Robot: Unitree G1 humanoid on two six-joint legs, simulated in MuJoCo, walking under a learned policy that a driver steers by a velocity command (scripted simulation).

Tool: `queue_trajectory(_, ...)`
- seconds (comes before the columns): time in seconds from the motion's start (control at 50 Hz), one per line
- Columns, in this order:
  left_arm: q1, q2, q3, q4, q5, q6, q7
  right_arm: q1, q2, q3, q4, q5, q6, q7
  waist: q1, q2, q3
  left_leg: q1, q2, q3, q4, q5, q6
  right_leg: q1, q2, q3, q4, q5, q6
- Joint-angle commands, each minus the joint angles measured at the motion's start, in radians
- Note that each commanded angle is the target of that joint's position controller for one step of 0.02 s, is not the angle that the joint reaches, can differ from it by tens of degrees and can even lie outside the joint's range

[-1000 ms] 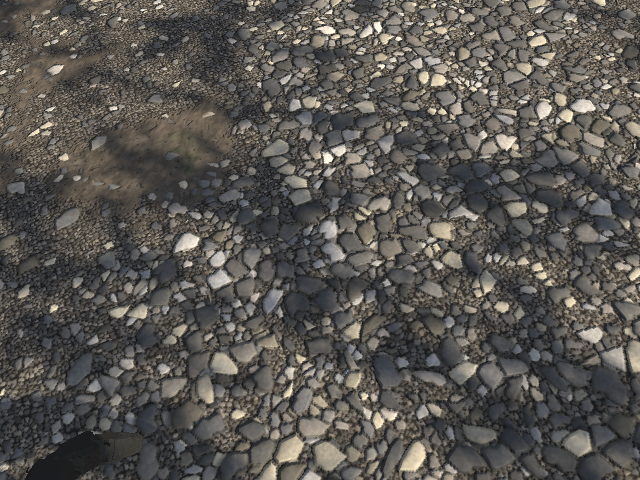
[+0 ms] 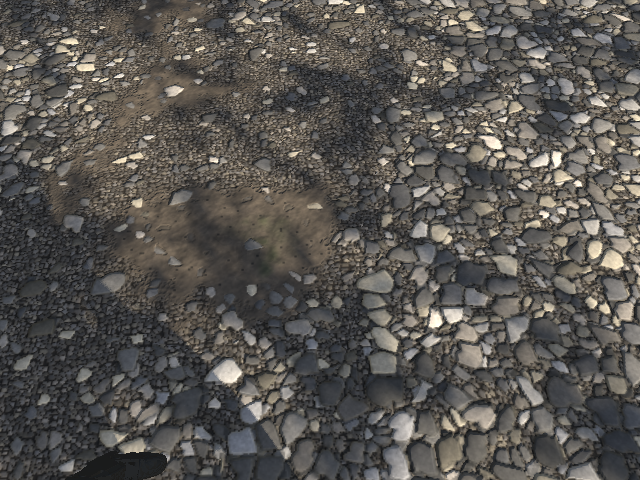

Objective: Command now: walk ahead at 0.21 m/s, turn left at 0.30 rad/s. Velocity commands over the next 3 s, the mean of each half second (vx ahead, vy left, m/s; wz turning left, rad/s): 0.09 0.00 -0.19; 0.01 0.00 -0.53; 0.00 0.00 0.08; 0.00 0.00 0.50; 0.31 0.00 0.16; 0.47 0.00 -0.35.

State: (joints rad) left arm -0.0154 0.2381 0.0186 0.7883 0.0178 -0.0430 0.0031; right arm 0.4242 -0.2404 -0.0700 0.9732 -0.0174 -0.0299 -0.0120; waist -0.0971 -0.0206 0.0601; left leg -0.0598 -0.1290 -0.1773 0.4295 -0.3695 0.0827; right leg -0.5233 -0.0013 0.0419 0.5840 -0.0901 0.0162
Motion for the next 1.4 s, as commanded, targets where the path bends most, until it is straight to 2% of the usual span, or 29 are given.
queue_trajectory(0.02, 0.242, 0.128, 0.033, 0.029, 0.010, -0.037, 0.015, -0.035, -0.140, -0.028, -0.059, 0.011, -0.022, -0.005, 0.149, 0.099, -0.126, -0.035, 0.147, -0.096, 0.238, 0.810, 0.007, 0.354, 0.013, -0.026, -0.219, 0.200, -0.059)
queue_trajectory(0.04, 0.357, 0.183, 0.040, 0.040, 0.030, -0.054, 0.022, -0.008, -0.084, -0.011, -0.094, 0.029, -0.039, -0.005, 0.168, -0.015, -0.264, -0.159, 0.103, -0.046, 0.465, 0.435, -0.019, 0.601, -0.214, 0.153, -0.142, 0.603, -0.112)
queue_trajectory(0.06, 0.362, 0.251, 0.057, 0.045, 0.018, -0.040, 0.014, 0.191, -0.025, -0.007, -0.067, 0.069, -0.028, -0.014, 0.103, -0.246, -0.424, -0.326, -0.061, 0.048, 0.727, -0.292, -0.041, 0.787, -0.469, 0.463, -0.087, 1.073, -0.319)
queue_trajectory(0.08, 0.338, 0.178, 0.048, 0.047, -0.014, -0.027, 0.002, 0.230, -0.095, -0.014, -0.013, 0.027, -0.009, -0.020, 0.078, -0.122, -0.410, -0.333, 0.002, 0.009, 0.785, -0.252, -0.032, 0.671, -0.445, 0.520, -0.131, 0.874, -0.339)
queue_trajectory(0.1, 0.249, 0.086, 0.021, 0.037, -0.020, -0.026, -0.003, 0.130, -0.089, -0.013, -0.008, 0.002, 0.002, -0.014, 0.074, -0.041, -0.257, -0.337, 0.033, 0.008, 0.765, -0.182, -0.044, 0.533, -0.359, 0.407, -0.173, 0.685, -0.305)
queue_trajectory(0.12, 0.185, 0.043, 0.005, 0.034, -0.012, -0.022, -0.002, 0.042, -0.071, -0.006, -0.029, -0.012, 0.008, -0.009, 0.066, -0.021, -0.166, -0.348, 0.067, 0.040, 0.691, -0.141, -0.057, 0.439, -0.290, 0.322, -0.215, 0.584, -0.262)
queue_trajectory(0.16, 0.178, 0.068, 0.005, 0.054, -0.007, -0.015, 0.005, -0.023, -0.067, -0.004, -0.048, -0.022, 0.031, 0.001, 0.051, -0.105, -0.119, -0.296, 0.095, 0.102, 0.585, -0.077, -0.081, 0.350, -0.190, 0.222, -0.247, 0.624, -0.220)
queue_trajectory(0.24, 0.243, 0.154, 0.040, 0.069, -0.009, 0.001, -0.001, -0.068, -0.070, 0.001, -0.058, -0.001, 0.054, -0.015, 0.056, -0.096, -0.166, -0.291, 0.070, 0.133, 0.514, -0.081, -0.100, 0.361, -0.170, 0.256, -0.259, 0.471, -0.227)
queue_trajectory(0.34, 0.266, 0.161, 0.065, 0.058, 0.003, 0.052, 0.004, -0.205, -0.072, 0.006, -0.100, 0.004, 0.070, -0.025, 0.092, -0.121, -0.102, -0.315, 0.068, 0.132, 0.415, -0.078, -0.091, 0.255, -0.147, 0.382, -0.370, -0.194, -0.226)
queue_trajectory(0.48, 0.218, 0.163, 0.091, 0.039, -0.004, 0.091, -0.003, -0.107, -0.068, 0.015, -0.084, 0.021, 0.039, -0.044, 0.051, -0.129, -0.089, -0.061, 0.027, 0.146, 0.008, 0.033, -0.034, 0.139, -0.086, 0.447, -0.363, -0.282, -0.138)
queue_trajectory(0.5, 0.219, 0.145, 0.088, 0.029, -0.012, 0.092, -0.002, -0.082, -0.103, 0.007, -0.083, 0.015, 0.032, -0.050, 0.046, -0.093, -0.076, 0.022, 0.079, 0.100, -0.119, 0.030, -0.015, 0.065, -0.031, 0.411, -0.327, -0.364, -0.082)
queue_trajectory(0.52, 0.282, 0.089, 0.077, 0.026, -0.025, 0.091, 0.001, -0.104, -0.182, -0.009, -0.105, 0.004, 0.030, -0.060, 0.087, 0.101, -0.097, 0.067, 0.301, -0.132, -0.238, -0.114, 0.031, -0.008, 0.061, 0.287, -0.092, -0.460, -0.034)
queue_trajectory(0.54, 0.265, 0.097, 0.084, 0.018, -0.021, 0.086, 0.009, -0.240, -0.249, -0.019, -0.156, -0.012, 0.029, -0.060, 0.099, 0.256, -0.021, -0.096, 0.504, -0.341, -0.322, -0.081, 0.127, -0.113, 0.192, 0.054, 0.178, -0.448, -0.018)
queue_trajectory(0.56, 0.251, 0.172, 0.098, 0.027, 0.014, 0.083, 0.009, -0.266, -0.182, -0.008, -0.160, -0.015, 0.028, -0.053, 0.124, 0.100, -0.009, -0.214, 0.498, -0.245, -0.276, 0.067, 0.158, -0.025, 0.087, 0.072, 0.358, -0.402, -0.016)
queue_trajectory(0.6, 0.321, 0.137, 0.099, 0.061, 0.020, 0.093, -0.003, -0.334, -0.097, 0.016, -0.183, -0.004, 0.018, -0.044, 0.180, 0.078, -0.020, -0.235, 0.374, -0.052, -0.213, 0.281, 0.116, 0.022, 0.089, 0.054, 0.529, -0.306, -0.015)
queue_trajectory(0.66, 0.309, 0.133, 0.096, 0.061, 0.015, 0.112, -0.018, -0.280, -0.107, 0.016, -0.192, -0.002, 0.015, -0.042, 0.146, 0.128, -0.031, -0.119, 0.332, 0.060, -0.153, 0.477, 0.115, -0.050, 0.066, 0.011, 0.598, -0.288, 0.015)
queue_trajectory(0.76, 0.200, 0.109, 0.076, 0.005, -0.001, 0.125, -0.035, -0.148, -0.161, -0.005, -0.157, -0.005, 0.018, -0.038, 0.070, 0.164, -0.057, 0.071, 0.385, 0.083, -0.095, 0.617, 0.134, -0.063, 0.030, -0.025, 0.392, -0.345, 0.049)
queue_trajectory(0.9, 0.170, 0.103, 0.063, -0.048, -0.020, 0.121, -0.043, -0.181, -0.209, -0.028, -0.167, -0.013, 0.027, -0.006, 0.067, 0.213, -0.094, -0.006, 0.424, 0.158, -0.015, 0.645, 0.114, 0.170, 0.031, -0.124, 0.118, -0.376, -0.015)
queue_trajectory(0.94, 0.209, 0.096, 0.062, -0.043, -0.018, 0.110, -0.039, -0.206, -0.218, -0.034, -0.169, -0.004, 0.034, -0.003, 0.106, 0.190, -0.106, -0.050, 0.418, 0.196, 0.062, 0.575, 0.065, 0.282, 0.043, -0.141, -0.070, -0.251, -0.043)
queue_trajectory(0.96, 0.234, 0.106, 0.063, -0.035, -0.007, 0.097, -0.030, -0.184, -0.210, -0.033, -0.159, -0.002, 0.039, -0.002, 0.124, 0.130, -0.112, -0.129, 0.395, 0.231, 0.142, 0.474, 0.009, 0.391, 0.040, -0.096, -0.227, -0.115, -0.056)
queue_trajectory(0.98, 0.265, 0.190, 0.079, -0.033, 0.014, 0.078, -0.018, -0.151, -0.156, -0.021, -0.168, -0.006, 0.045, 0.002, 0.123, -0.090, -0.125, -0.325, 0.310, 0.312, 0.369, 0.179, -0.058, 0.543, -0.147, 0.167, -0.333, -0.009, -0.090)
queue_trajectory(1.0, 0.282, 0.325, 0.105, -0.046, 0.001, 0.068, -0.015, -0.189, -0.072, 0.006, -0.228, -0.008, 0.056, -0.009, 0.123, -0.269, -0.100, -0.528, 0.140, 0.319, 0.493, -0.270, -0.103, 0.532, -0.413, 0.447, -0.289, 0.477, -0.240)
queue_trajectory(1.02, 0.351, 0.274, 0.102, -0.018, -0.010, 0.066, -0.009, -0.243, -0.118, 0.002, -0.224, -0.009, 0.070, -0.021, 0.178, -0.139, -0.130, -0.483, 0.182, 0.193, 0.605, -0.265, -0.098, 0.501, -0.396, 0.375, -0.260, 0.490, -0.314)
queue_trajectory(1.04, 0.287, 0.197, 0.076, -0.019, -0.008, 0.066, -0.004, -0.239, -0.125, -0.002, -0.210, 0.008, 0.076, -0.016, 0.132, -0.099, -0.073, -0.484, 0.190, 0.172, 0.629, -0.192, -0.092, 0.460, -0.323, 0.283, -0.269, 0.426, -0.297)
queue_trajectory(1.08, 0.162, 0.137, 0.051, -0.041, -0.006, 0.071, 0.013, -0.211, -0.151, -0.010, -0.174, 0.004, 0.072, -0.005, 0.083, -0.113, -0.029, -0.467, 0.195, 0.167, 0.586, -0.046, -0.091, 0.438, -0.209, 0.171, -0.290, 0.384, -0.216)
queue_trajectory(1.14, 0.162, 0.080, 0.018, -0.021, -0.006, 0.054, 0.021, -0.126, -0.119, 0.001, -0.111, -0.001, 0.083, 0.011, 0.066, -0.071, -0.099, -0.344, 0.176, 0.165, 0.540, 0.033, -0.103, 0.455, -0.180, 0.064, -0.292, 0.475, -0.188)
queue_trajectory(1.18, 0.183, 0.080, 0.007, 0.012, 0.000, 0.044, 0.027, -0.132, -0.095, 0.010, -0.095, 0.005, 0.092, 0.015, 0.078, -0.077, -0.073, -0.300, 0.166, 0.145, 0.435, 0.035, -0.108, 0.447, -0.180, 0.038, -0.308, 0.382, -0.168)
queue_trajectory(1.26, 0.212, 0.157, 0.023, 0.044, 0.000, 0.055, 0.041, -0.179, -0.124, 0.004, -0.106, 0.004, 0.093, 0.008, 0.112, -0.097, -0.020, -0.320, 0.138, 0.149, 0.379, -0.023, -0.094, 0.447, -0.222, 0.061, -0.288, 0.287, -0.189)
queue_trajectory(1.4, 0.223, 0.154, 0.042, 0.055, 0.006, 0.059, 0.046, -0.201, -0.088, 0.009, -0.132, 0.005, 0.084, 0.012, 0.116, -0.060, -0.025, -0.360, 0.153, 0.190, 0.403, -0.128, -0.075, 0.469, -0.289, 0.085, -0.253, 0.296, -0.270)
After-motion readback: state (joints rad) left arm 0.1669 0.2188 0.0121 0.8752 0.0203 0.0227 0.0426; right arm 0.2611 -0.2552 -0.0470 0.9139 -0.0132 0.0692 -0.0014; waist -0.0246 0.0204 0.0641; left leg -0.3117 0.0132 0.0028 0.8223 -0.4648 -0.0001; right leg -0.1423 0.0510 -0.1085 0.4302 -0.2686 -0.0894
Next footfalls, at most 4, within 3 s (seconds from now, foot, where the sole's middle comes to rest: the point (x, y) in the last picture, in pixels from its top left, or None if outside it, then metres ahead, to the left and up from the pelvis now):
0.04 right None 0.18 -0.11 -0.77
0.50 left None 0.10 0.07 -0.77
0.98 right None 0.00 -0.12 -0.77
1.56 left None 0.05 0.05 -0.77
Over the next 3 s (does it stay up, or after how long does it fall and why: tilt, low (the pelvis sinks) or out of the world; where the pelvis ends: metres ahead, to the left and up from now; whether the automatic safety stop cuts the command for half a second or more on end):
stays up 0.41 -0.03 0.01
